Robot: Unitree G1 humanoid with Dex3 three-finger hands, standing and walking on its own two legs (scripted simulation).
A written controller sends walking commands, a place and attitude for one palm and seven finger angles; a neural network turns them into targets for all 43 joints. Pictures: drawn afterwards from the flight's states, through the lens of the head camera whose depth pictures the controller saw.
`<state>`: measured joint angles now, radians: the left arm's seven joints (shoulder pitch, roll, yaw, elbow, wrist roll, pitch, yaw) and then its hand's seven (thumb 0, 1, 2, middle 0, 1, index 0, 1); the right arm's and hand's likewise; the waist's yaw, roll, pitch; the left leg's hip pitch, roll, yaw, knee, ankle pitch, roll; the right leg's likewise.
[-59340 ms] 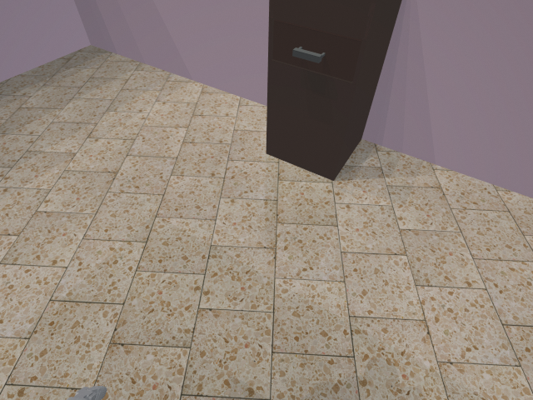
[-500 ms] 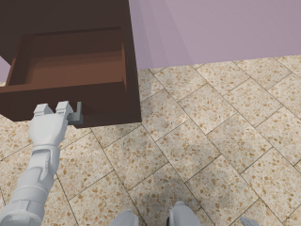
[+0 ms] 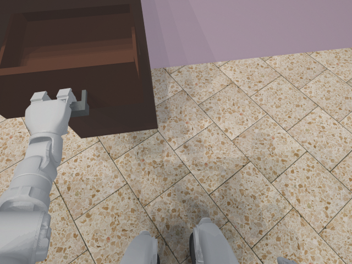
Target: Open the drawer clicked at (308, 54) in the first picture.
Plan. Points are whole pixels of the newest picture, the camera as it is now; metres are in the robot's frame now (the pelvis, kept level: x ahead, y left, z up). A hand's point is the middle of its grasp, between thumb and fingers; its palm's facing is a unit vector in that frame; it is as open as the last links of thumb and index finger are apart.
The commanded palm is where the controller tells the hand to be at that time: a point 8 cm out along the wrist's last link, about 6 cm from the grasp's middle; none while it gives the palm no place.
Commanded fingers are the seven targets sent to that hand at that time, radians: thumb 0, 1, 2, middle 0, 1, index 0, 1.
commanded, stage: pull the drawer open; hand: left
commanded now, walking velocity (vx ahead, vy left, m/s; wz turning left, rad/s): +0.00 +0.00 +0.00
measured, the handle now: (62, 103) +0.50 +0.27 -0.01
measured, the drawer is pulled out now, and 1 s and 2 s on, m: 0.20 0.30 0.30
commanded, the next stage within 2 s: relax the arm and regain balance in 0.50 s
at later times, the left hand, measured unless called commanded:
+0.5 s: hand (60, 136) +0.41 +0.27 -0.03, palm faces -0.05 -0.03 -1.00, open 6.1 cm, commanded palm +0.36 +0.27 +0.02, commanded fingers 0.00 0.90 0.90 -0.40 -1.35 -0.40 -1.35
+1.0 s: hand (63, 161) +0.32 +0.21 +0.05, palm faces +0.04 -0.85 -0.52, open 15.2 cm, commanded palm none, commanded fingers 0.00 -0.50 0.30 -0.15 -0.30 -0.15 -0.30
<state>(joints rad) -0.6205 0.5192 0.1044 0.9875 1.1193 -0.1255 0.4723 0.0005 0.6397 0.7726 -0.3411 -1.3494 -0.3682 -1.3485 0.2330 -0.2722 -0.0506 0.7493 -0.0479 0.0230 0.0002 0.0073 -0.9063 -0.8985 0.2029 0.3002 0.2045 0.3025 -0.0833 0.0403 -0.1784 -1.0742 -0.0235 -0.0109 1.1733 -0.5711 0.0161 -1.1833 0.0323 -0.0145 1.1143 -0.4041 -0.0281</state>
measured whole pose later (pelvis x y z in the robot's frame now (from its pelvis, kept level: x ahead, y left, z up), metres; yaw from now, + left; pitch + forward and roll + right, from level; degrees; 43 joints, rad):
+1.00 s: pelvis +0.05 -0.03 +0.10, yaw +0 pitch +1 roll +2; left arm -0.08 0.35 0.07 0.71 0.07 -0.07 0.08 0.00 -0.46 0.31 0.00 -0.24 -0.31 -0.42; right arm 0.16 -0.26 -0.03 0.97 -0.04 0.00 -0.04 0.01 -0.90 -0.90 0.21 0.30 0.21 0.30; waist -0.04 0.06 0.05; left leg -0.13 -0.03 -0.04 0.48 -0.32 -0.01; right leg -0.28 0.03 0.00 0.57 -0.30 -0.07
